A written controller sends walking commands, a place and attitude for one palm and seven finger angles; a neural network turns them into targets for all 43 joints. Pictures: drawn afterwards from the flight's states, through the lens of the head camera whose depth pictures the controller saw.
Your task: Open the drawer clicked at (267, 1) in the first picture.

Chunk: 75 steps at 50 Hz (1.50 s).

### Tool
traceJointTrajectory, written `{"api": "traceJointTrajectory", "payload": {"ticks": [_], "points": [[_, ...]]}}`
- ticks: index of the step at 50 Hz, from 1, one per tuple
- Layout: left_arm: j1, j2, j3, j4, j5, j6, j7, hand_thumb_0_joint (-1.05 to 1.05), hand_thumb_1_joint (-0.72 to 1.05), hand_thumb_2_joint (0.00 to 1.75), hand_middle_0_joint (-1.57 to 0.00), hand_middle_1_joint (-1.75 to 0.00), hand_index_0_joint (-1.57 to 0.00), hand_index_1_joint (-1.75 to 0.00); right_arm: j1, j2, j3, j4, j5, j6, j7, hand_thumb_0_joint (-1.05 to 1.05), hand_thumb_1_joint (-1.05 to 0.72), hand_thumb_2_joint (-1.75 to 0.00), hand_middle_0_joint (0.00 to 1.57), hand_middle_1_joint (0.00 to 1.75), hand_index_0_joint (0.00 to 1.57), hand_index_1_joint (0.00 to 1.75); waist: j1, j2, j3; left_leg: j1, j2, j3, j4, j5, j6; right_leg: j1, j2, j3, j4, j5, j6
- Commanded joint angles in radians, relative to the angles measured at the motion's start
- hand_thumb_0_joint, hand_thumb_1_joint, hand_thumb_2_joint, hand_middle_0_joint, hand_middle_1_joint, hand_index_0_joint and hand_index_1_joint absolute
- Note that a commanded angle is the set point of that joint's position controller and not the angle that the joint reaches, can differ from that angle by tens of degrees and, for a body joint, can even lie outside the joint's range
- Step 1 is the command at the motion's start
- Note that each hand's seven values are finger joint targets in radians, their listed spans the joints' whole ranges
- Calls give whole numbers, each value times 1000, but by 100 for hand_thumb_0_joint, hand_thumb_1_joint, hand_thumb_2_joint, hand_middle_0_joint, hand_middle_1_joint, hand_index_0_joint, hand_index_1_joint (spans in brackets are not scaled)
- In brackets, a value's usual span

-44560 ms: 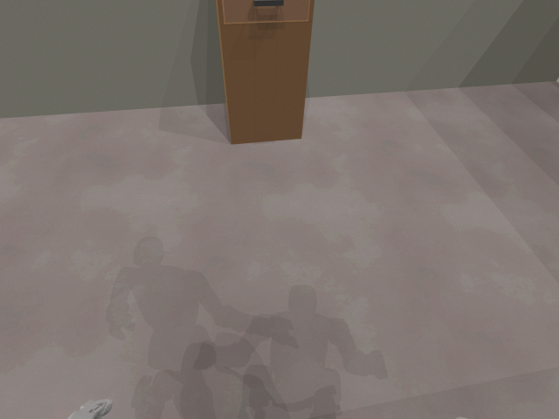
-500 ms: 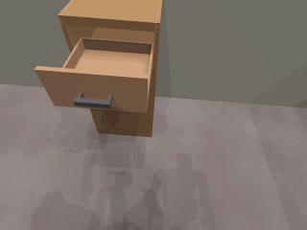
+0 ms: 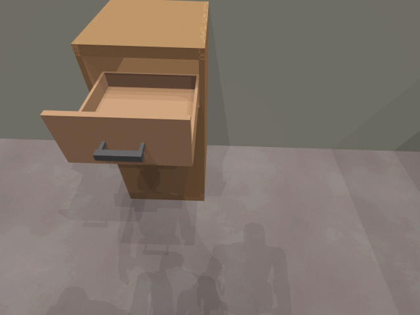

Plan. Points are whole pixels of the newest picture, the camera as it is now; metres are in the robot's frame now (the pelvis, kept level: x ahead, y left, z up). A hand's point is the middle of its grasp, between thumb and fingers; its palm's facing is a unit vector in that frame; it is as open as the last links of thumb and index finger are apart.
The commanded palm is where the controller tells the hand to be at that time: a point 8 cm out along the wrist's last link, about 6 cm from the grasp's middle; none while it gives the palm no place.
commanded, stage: let the arm hang, fingers relaxed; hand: left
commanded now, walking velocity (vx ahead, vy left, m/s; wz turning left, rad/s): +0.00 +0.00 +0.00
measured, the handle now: (120, 150) +0.51 +0.26 -0.02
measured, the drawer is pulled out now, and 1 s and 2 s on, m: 0.30 0.30 0.30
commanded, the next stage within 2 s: look to check the result in 0.08 s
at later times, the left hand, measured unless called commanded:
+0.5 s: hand out of the picture +0.00 +0.17 -0.17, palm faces +0.02 -0.97 -0.23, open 7.4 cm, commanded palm none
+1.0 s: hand out of the picture +0.04 +0.16 -0.17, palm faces +0.02 -0.97 -0.24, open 7.4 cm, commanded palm none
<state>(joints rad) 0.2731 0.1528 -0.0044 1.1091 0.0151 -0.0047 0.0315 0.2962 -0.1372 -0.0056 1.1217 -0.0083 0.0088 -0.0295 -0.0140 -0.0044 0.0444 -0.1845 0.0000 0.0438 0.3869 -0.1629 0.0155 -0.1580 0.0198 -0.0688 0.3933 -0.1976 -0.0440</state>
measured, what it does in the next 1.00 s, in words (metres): stands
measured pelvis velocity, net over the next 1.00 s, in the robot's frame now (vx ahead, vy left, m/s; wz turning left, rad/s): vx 0.03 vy -0.03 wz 0.00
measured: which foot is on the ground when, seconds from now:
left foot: down 0.00-1.00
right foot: down 0.00-1.00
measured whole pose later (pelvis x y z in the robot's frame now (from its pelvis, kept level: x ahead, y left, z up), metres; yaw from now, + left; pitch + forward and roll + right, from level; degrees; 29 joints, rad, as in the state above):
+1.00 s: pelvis +0.03 -0.03 +0.00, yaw +0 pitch -2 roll +0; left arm 0.25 0.18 0.01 1.12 0.01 -0.01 0.04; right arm 0.25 -0.17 -0.01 1.12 -0.01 0.01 -0.04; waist -0.01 0.01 0.06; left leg -0.14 0.04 0.02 0.37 -0.19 -0.03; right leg -0.10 0.07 -0.08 0.34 -0.21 -0.09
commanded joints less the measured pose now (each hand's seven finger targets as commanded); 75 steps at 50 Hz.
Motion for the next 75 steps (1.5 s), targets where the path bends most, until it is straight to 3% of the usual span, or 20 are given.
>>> {"api": "traceJointTrajectory", "payload": {"ticks": [1,4,8,14,52,75], "points": [[79,128,29,-12,-5,-12,7,0,90,90,-20,-30,-20,-30,67,-93,-14,-17,-2,-14,-5,0,-90,-90,20,30,20,30,10,43,62,-25,89,-110,-90,-36,13,-48,-115,130,-116,-53,-7],[75,124,30,-10,-5,-11,8,0,90,90,-20,-30,-20,-30,70,-91,-14,-16,-2,-13,-5,0,-90,-90,20,30,20,30,9,44,70,-26,90,-111,-90,-33,12,-50,-114,129,-118,-52,-7],[74,124,32,-8,-6,-15,8,0,90,90,-20,-30,-20,-30,77,-93,-16,-17,-1,-16,-7,0,-90,-90,20,30,20,30,7,28,22,6,97,-110,-76,22,13,-21,-118,126,-113,1,-9],[71,127,32,-5,-7,-15,9,0,90,90,-20,-30,-20,-30,69,-100,-17,-13,-1,-12,-9,0,-90,-90,20,30,20,30,7,21,54,6,96,-101,-71,18,9,-37,-120,129,-128,-10,-9],[26,178,49,-16,-7,-26,12,0,90,90,-20,-30,-20,-30,13,-149,-25,-22,-2,-9,-12,0,-90,-90,20,30,20,30,7,12,10,53,105,-73,-50,76,-3,35,-132,138,-143,186,9],[-12,202,50,-20,-8,-25,5,0,90,90,-20,-30,-20,-30,-13,-180,-25,-24,-5,-12,-10,0,-90,-90,20,30,20,30,6,16,19,57,112,-89,-76,68,-2,27,-130,142,-157,114,0]]}}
